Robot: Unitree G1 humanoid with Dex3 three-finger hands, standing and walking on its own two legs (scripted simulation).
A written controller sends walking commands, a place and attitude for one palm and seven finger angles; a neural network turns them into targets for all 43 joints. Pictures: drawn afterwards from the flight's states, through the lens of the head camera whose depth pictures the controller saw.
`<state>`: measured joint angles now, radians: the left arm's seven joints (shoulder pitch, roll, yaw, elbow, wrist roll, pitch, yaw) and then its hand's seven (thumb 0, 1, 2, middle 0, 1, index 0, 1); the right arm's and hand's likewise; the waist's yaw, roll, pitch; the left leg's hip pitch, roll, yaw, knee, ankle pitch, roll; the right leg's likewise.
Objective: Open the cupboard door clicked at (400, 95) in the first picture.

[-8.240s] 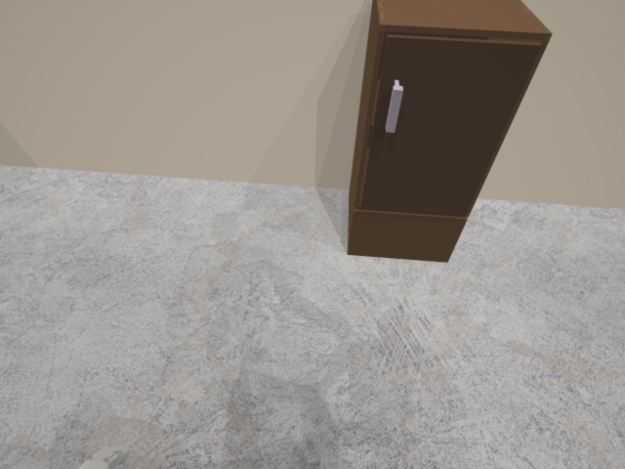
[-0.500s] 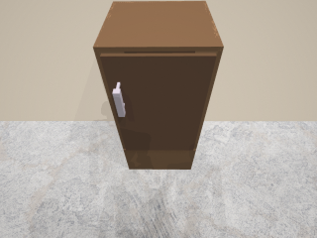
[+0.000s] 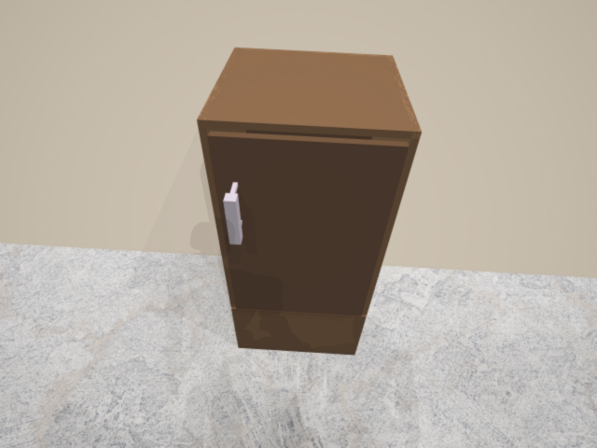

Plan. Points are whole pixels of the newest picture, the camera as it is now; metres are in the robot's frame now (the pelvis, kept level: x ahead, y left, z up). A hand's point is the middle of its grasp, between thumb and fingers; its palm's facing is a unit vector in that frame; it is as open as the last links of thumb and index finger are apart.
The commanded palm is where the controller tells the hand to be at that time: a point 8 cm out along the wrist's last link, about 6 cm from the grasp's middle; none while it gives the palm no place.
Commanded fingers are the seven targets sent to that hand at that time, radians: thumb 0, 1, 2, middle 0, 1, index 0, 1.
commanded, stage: look again from close up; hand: left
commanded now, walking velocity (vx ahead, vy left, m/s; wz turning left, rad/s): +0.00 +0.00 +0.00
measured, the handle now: (235, 213) +0.59 +0.18 -0.05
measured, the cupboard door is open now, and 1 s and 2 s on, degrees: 0 0 0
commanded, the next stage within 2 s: shuffle to correct the standing spot in 0.50 s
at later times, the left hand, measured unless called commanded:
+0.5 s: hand out of the picture -0.08 +0.18 -0.18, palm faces +0.03 -0.99 -0.14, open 7.4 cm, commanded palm none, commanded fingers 0.00 0.90 0.90 -0.20 -0.30 -0.20 -0.30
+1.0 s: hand out of the picture -0.09 +0.19 -0.17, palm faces +0.01 -0.99 -0.13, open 7.4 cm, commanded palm none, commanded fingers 0.00 0.90 0.90 -0.20 -0.30 -0.20 -0.30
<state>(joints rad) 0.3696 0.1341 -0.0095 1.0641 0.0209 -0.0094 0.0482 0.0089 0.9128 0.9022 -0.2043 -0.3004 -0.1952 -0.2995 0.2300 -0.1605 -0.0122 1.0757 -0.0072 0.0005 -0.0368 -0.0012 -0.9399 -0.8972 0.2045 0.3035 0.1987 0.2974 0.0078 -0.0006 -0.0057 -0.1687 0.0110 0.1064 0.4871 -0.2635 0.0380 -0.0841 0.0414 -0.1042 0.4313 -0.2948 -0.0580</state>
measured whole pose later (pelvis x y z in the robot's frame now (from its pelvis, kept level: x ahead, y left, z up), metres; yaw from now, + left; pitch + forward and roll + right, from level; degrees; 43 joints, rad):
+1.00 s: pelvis -0.04 +0.05 +0.00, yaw -4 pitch -1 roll -1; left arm 0.47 0.07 0.04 1.08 0.04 0.04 0.01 0.01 0.91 0.90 -0.20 -0.30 -0.19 -0.30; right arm 0.34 -0.16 -0.05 1.11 -0.03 0.00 -0.04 0.00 -0.91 -0.90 0.21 0.30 0.20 0.30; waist -0.01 0.03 -0.05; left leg -0.22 -0.02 0.19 0.37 -0.15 0.11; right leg -0.19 -0.02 -0.09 0.52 -0.40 -0.03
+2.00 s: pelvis +0.09 -0.05 -0.01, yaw +1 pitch -1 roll +0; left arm 0.10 0.12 0.03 0.95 0.03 0.00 0.03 -0.01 0.92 0.90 -0.21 -0.30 -0.20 -0.30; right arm 0.22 -0.20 -0.08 1.04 -0.01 0.06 -0.02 0.00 -0.92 -0.90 0.20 0.30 0.19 0.30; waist -0.02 0.02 0.09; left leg -0.41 0.02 0.05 1.04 -0.47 -0.05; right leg -0.35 -0.07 -0.15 0.51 -0.14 -0.03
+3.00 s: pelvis +0.06 -0.07 +0.00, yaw +1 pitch -2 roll +1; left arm 0.27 0.14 -0.01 1.09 0.01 -0.02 0.03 0.01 0.94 0.90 -0.20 -0.30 -0.20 -0.30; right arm 0.32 -0.15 0.00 1.09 -0.02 -0.01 -0.02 0.02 -0.93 -0.90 0.20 0.30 0.20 0.30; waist -0.02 0.06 0.01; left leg -0.18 0.04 0.04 0.50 -0.29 -0.04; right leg -0.21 -0.01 -0.05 0.56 -0.32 -0.03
